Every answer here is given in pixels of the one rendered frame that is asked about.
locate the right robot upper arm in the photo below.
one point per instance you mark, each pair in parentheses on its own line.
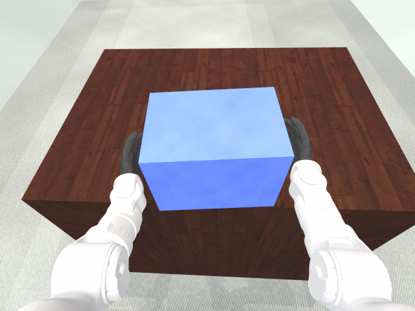
(351,280)

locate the carton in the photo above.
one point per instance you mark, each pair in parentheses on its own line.
(213,149)

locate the pedestal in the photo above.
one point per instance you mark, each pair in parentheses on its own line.
(368,176)

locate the robot left hand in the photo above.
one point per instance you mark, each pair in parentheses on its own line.
(130,155)

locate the right robot forearm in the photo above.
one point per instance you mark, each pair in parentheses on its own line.
(318,216)

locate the left robot upper arm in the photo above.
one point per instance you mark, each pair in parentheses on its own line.
(89,276)

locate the robot right hand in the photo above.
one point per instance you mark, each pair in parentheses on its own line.
(299,140)

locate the left robot forearm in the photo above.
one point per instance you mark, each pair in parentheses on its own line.
(123,218)

